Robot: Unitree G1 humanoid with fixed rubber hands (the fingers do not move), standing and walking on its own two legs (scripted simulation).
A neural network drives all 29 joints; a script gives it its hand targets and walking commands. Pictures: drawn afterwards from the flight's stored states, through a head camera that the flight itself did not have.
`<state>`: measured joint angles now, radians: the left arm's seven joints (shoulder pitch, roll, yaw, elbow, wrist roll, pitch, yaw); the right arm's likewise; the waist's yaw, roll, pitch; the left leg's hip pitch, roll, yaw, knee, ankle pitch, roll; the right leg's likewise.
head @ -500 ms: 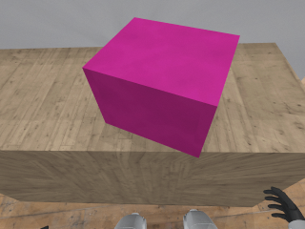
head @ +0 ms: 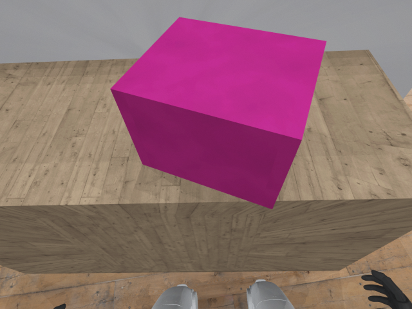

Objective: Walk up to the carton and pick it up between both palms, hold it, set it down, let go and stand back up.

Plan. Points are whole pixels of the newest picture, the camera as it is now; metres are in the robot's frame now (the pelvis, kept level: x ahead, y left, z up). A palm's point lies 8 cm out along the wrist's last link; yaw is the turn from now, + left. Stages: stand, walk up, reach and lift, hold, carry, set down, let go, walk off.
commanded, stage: walk up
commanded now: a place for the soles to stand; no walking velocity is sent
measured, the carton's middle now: (224, 109) +0.49 -0.03 +0.09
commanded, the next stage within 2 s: none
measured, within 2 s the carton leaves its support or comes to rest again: neither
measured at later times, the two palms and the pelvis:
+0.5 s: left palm out of the picture +0.08 +0.34 -0.07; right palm out of the picture +0.09 -0.31 -0.08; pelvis -0.01 +0.02 +0.00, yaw -1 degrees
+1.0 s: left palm out of the picture +0.08 +0.32 -0.10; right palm out of the picture +0.07 -0.33 -0.06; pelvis -0.03 +0.01 -0.01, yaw -2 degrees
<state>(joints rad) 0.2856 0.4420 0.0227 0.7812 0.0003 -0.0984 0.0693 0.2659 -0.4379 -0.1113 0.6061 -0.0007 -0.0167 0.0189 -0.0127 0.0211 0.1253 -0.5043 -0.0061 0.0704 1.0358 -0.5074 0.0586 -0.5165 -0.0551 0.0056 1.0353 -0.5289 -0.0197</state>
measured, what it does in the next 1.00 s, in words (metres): steps on the spot: right foot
